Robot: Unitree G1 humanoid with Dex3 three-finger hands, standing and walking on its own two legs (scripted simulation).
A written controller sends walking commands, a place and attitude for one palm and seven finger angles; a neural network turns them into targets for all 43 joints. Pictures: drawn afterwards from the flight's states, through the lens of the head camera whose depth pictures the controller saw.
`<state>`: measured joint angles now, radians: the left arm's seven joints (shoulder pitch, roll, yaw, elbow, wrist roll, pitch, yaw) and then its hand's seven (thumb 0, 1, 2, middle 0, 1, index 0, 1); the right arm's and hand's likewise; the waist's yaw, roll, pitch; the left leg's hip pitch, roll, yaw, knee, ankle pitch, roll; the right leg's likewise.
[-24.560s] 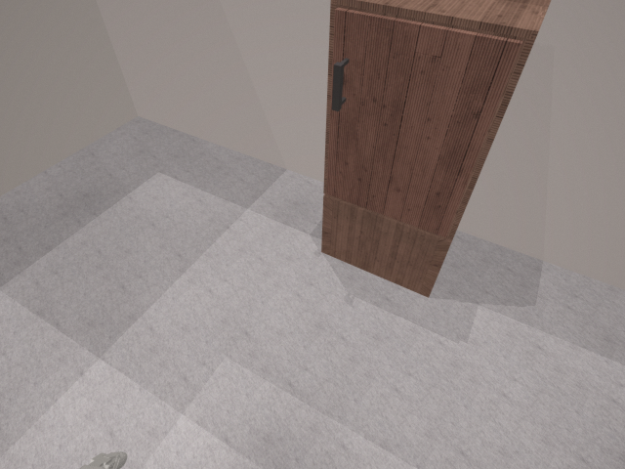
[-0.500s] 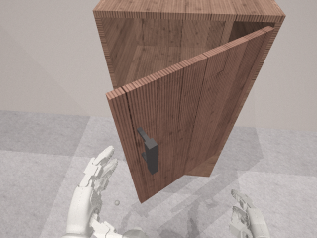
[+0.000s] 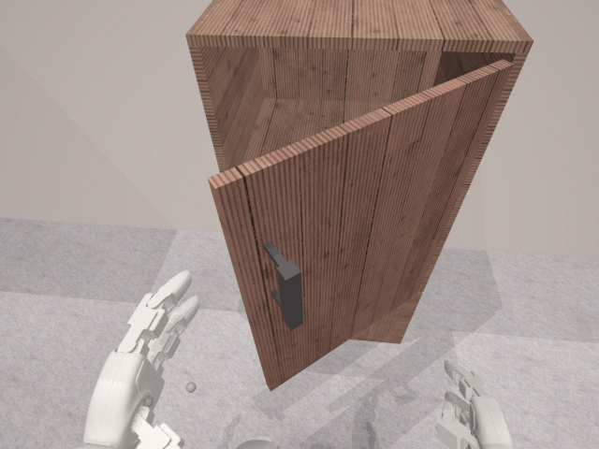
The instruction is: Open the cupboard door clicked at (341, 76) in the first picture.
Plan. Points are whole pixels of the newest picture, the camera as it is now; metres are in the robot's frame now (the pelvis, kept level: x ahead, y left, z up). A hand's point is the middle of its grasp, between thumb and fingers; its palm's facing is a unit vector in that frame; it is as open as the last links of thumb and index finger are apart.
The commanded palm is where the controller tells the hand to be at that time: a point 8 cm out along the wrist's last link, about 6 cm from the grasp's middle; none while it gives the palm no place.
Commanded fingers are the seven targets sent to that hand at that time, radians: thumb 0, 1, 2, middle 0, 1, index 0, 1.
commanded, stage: draw the hand back to the body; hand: left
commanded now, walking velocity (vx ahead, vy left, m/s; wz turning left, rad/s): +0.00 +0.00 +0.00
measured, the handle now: (282, 286) +0.31 +0.05 +0.08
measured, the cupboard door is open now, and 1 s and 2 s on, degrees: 39 39 39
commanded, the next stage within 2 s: step back with the hand held close in 1.38 s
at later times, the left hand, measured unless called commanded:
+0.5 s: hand (96, 353) +0.19 +0.20 +0.15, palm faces +0.17 -0.94 -0.30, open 14.9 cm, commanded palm +0.15 +0.26 +0.18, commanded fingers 0.00 0.06 0.54 -0.17 -0.30 -0.17 -0.30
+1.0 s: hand out of the picture +0.21 +0.28 +0.23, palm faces +0.41 -0.82 -0.41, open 9.1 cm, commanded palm +0.16 +0.32 +0.24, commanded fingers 0.00 0.90 0.90 -0.20 -0.30 -0.20 -0.30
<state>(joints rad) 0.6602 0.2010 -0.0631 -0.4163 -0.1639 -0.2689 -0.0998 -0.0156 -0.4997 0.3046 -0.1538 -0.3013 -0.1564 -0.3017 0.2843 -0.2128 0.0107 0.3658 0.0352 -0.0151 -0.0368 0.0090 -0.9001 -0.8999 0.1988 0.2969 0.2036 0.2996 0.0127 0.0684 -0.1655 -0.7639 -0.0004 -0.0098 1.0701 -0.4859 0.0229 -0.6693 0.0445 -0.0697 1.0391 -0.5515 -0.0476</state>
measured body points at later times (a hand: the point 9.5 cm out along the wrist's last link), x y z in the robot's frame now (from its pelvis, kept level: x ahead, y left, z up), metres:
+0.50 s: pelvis +0.01 +0.02 +0.04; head +0.01 +0.01 +0.49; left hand +0.17 +0.25 +0.17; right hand +0.20 -0.20 -0.02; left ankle +0.03 +0.10 -0.67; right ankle -0.02 -0.09 -0.67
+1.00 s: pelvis +0.03 +0.03 +0.07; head +0.00 +0.01 +0.52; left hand +0.19 +0.32 +0.25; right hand +0.22 -0.19 +0.00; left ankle +0.03 +0.10 -0.67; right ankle -0.02 -0.09 -0.67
